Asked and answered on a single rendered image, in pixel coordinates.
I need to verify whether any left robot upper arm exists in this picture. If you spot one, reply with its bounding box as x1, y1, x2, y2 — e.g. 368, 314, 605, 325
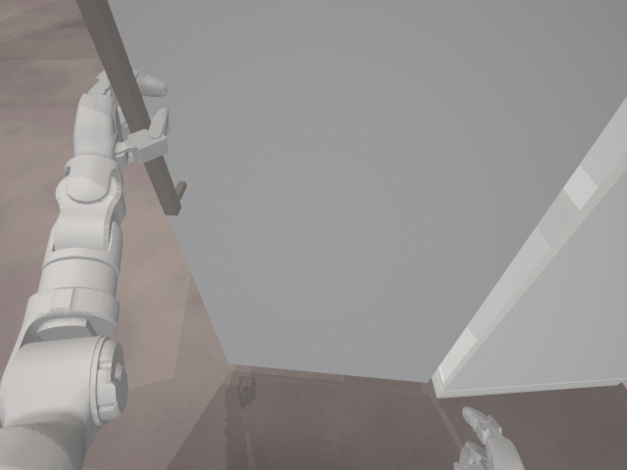
0, 336, 128, 470

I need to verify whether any left robot hand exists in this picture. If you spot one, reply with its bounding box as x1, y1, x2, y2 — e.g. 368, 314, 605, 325
73, 70, 170, 168

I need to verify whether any fridge door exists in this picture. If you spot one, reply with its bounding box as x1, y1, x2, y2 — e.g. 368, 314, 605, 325
108, 0, 627, 383

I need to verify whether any left robot forearm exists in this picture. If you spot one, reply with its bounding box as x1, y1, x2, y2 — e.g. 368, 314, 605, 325
0, 155, 126, 426

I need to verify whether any handle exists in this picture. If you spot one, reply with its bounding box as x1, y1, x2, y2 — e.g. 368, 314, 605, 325
75, 0, 187, 216

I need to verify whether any right robot hand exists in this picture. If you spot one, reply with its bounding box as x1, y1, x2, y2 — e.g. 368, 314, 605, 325
454, 406, 525, 470

